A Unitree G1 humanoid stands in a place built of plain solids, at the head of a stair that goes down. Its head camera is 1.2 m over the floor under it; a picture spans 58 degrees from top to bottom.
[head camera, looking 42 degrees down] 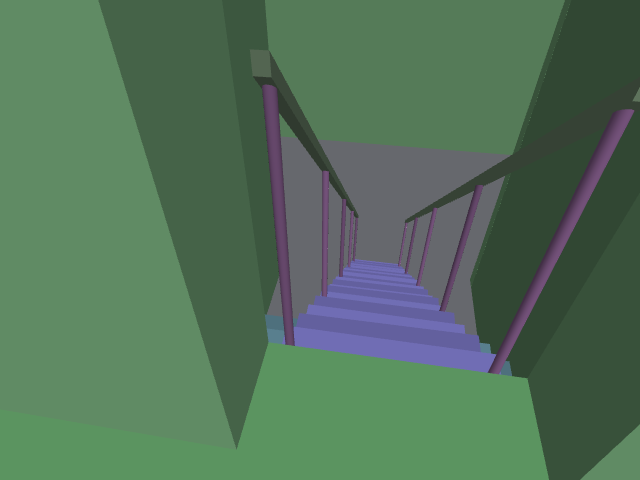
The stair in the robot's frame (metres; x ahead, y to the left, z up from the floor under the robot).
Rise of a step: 0.20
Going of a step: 0.22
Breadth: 0.81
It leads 9 degrees to the right of straight ahead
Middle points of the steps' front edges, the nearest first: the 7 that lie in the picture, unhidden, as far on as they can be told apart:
0.77 -0.23 0.00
0.99 -0.27 -0.21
1.21 -0.30 -0.40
1.42 -0.34 -0.60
1.64 -0.37 -0.78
1.86 -0.41 -0.99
2.08 -0.45 -1.18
